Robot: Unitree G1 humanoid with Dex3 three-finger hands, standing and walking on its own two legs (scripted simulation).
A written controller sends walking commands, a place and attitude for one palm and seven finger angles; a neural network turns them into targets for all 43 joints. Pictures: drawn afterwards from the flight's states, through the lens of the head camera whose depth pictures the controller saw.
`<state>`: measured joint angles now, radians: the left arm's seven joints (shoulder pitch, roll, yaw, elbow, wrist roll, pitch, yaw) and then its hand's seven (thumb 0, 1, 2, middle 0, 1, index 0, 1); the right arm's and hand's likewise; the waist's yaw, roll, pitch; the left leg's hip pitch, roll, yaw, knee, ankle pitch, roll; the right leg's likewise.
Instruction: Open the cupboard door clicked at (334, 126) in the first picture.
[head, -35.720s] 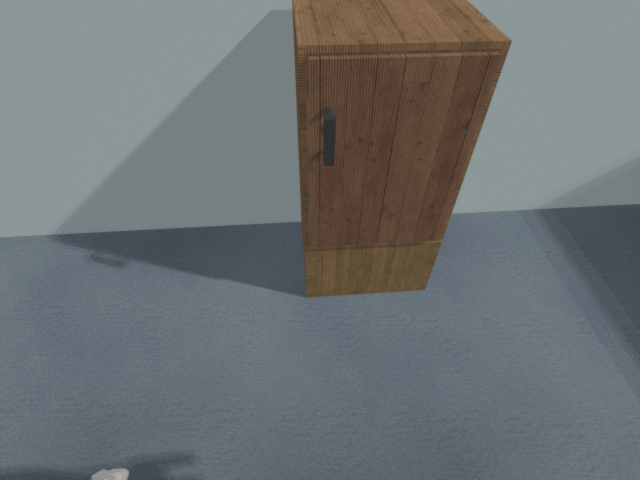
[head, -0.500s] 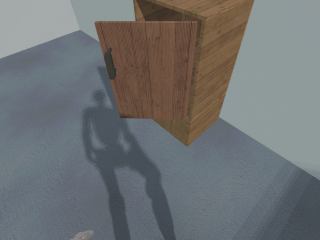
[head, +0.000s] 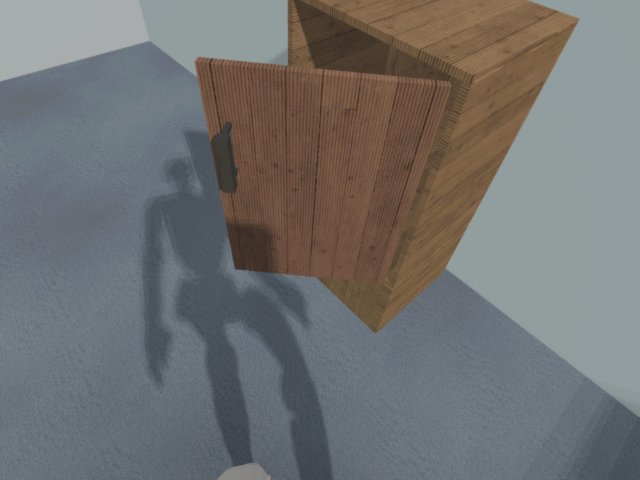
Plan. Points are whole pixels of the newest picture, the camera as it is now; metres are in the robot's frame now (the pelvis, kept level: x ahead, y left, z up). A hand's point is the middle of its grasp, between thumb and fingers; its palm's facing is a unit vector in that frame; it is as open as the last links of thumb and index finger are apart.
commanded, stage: come to a stop and stand still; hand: left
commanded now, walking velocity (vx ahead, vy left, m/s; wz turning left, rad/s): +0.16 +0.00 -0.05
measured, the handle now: (228, 157) +0.65 +0.24 -0.01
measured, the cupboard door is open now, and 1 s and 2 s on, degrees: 43 43 43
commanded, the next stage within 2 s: look again from close up in 1.36 s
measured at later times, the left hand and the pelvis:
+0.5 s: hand (210, 447) +0.18 +0.17 -0.15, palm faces +0.00 -0.98 -0.21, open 7.4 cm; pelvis +0.09 -0.01 +0.01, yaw +0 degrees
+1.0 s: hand out of the picture +0.06 +0.21 -0.15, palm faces +0.03 -0.96 -0.27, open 7.4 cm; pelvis +0.03 +0.01 +0.00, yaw +0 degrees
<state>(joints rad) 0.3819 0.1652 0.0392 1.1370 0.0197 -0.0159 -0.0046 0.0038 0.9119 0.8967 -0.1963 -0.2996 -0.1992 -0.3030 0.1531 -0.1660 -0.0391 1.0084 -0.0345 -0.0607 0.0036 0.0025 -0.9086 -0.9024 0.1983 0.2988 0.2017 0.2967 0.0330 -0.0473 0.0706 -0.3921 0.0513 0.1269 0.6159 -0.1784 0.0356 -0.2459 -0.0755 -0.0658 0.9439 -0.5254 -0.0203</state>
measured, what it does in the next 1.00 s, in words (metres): steps on the spot: right foot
